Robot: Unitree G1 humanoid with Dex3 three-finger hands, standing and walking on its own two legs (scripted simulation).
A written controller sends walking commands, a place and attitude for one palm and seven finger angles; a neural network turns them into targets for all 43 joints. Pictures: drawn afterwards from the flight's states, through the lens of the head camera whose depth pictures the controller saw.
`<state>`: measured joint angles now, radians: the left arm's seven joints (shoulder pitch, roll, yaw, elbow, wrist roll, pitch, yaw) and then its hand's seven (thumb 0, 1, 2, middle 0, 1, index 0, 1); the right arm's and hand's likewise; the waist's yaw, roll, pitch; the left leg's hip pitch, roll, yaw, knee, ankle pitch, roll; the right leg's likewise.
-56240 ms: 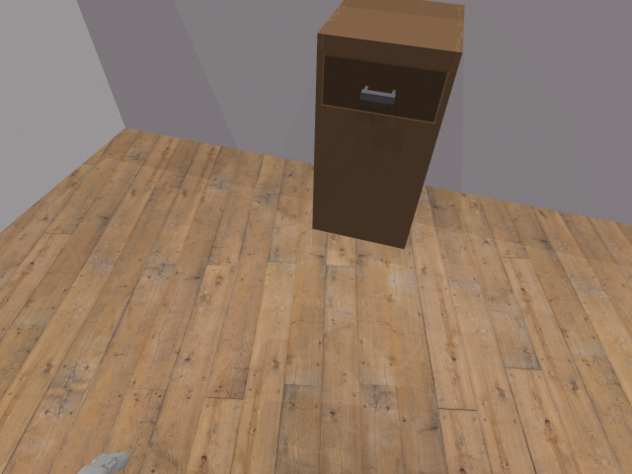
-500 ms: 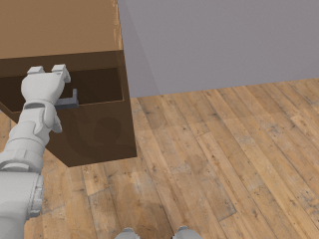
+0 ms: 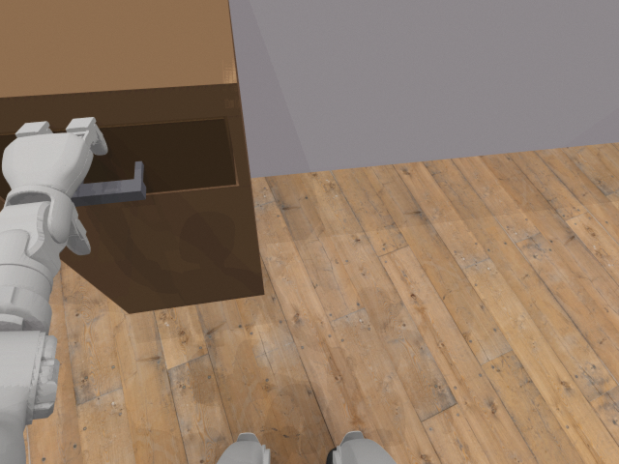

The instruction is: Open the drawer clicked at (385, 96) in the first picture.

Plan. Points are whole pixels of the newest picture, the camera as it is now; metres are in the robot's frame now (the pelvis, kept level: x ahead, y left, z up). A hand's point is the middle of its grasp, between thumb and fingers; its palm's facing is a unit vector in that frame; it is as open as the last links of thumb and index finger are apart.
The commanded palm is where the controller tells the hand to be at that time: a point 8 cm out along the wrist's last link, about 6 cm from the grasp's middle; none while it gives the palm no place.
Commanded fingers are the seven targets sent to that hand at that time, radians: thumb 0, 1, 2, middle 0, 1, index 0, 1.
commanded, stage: move the hooked fingers above the handle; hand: left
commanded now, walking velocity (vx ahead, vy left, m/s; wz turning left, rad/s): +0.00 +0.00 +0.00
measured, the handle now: (108, 181) +0.52 +0.29 -0.03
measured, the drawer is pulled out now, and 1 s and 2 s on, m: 0.00 0.00 0.00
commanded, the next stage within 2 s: none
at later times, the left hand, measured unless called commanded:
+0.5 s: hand (74, 186) +0.47 +0.30 +0.03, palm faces -0.06 -0.03 -1.00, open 13.7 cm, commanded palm +0.46 +0.28 +0.09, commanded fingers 0.00 -0.50 0.30 -0.30 -1.20 -0.30 -1.20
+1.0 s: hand (64, 189) +0.46 +0.31 +0.03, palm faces -0.06 +0.00 -1.00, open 13.8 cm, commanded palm +0.45 +0.28 +0.08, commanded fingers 0.00 -0.50 0.30 -0.30 -1.20 -0.30 -1.20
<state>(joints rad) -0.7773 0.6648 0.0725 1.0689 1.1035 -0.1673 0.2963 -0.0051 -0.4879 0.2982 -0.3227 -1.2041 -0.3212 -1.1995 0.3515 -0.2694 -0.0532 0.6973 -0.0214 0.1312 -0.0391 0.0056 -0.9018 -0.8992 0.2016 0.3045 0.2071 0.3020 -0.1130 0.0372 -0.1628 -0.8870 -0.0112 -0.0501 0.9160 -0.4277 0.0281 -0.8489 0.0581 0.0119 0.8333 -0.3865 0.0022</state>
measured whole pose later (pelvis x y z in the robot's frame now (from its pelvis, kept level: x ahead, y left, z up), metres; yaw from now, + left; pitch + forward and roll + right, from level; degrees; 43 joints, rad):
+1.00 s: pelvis +0.00 +0.00 +0.01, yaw +0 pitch +21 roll -3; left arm -0.77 0.63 0.06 1.09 1.09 -0.09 0.31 0.00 -0.49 0.30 -0.32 -1.20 -0.32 -1.20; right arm 0.33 -0.26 -0.04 0.69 -0.02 0.14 -0.03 0.01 -0.90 -0.90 0.20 0.30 0.21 0.30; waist -0.11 0.04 -0.15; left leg -0.83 -0.01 -0.04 0.88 -0.41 0.03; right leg -0.80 0.05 0.03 0.81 -0.37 0.01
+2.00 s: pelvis +0.00 +0.01 +0.01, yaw -1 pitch +20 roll -3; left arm -0.73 0.62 0.06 1.07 1.09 -0.07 0.28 0.00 -0.49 0.30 -0.33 -1.21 -0.33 -1.21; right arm 0.36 -0.25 -0.03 0.69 -0.01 0.15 -0.03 0.01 -0.90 -0.90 0.20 0.30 0.21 0.30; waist -0.10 0.05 -0.16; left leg -0.81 -0.01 -0.02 0.87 -0.42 0.04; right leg -0.78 0.05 0.04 0.79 -0.37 0.01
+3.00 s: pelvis +0.01 +0.00 +0.00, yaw -1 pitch +22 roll -3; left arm -0.73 0.59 0.08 1.04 1.09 -0.10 0.32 0.00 -0.49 0.30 -0.33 -1.21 -0.34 -1.21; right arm 0.34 -0.26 -0.04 0.70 -0.02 0.15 -0.02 0.01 -0.90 -0.90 0.20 0.30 0.21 0.30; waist -0.10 0.05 -0.17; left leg -0.83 -0.01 -0.03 0.89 -0.43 0.04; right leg -0.80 0.06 0.03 0.81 -0.39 0.01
